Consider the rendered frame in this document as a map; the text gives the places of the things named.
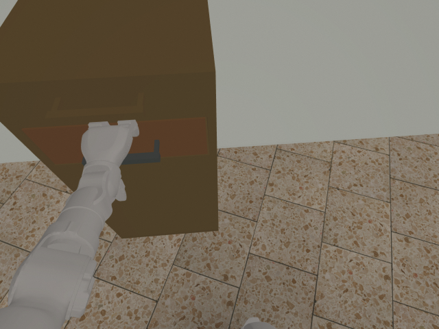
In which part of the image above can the cabinet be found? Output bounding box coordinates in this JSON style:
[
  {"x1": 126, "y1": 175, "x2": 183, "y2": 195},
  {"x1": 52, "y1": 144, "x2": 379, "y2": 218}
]
[{"x1": 0, "y1": 0, "x2": 219, "y2": 239}]

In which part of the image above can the handle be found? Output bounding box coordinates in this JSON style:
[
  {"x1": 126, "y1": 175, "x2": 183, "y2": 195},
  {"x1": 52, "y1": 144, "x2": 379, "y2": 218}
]
[
  {"x1": 82, "y1": 140, "x2": 161, "y2": 165},
  {"x1": 45, "y1": 106, "x2": 145, "y2": 125}
]

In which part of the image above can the left robot hand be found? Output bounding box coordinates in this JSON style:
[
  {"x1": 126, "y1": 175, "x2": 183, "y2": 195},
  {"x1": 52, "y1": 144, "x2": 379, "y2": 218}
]
[{"x1": 81, "y1": 120, "x2": 139, "y2": 201}]

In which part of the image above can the left robot forearm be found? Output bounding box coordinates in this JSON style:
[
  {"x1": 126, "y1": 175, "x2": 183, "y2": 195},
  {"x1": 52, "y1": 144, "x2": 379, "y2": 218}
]
[{"x1": 8, "y1": 160, "x2": 121, "y2": 306}]

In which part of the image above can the drawer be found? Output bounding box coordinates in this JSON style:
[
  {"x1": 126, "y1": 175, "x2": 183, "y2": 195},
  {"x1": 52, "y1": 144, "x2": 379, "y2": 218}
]
[{"x1": 22, "y1": 117, "x2": 208, "y2": 165}]

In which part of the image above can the right robot shin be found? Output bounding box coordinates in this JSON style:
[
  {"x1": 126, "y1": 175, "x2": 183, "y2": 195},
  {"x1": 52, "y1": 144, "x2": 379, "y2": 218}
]
[{"x1": 242, "y1": 317, "x2": 259, "y2": 328}]

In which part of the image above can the robot left upper arm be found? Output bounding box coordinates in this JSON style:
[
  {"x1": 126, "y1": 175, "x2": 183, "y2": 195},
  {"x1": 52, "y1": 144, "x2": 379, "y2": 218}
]
[{"x1": 0, "y1": 247, "x2": 97, "y2": 329}]

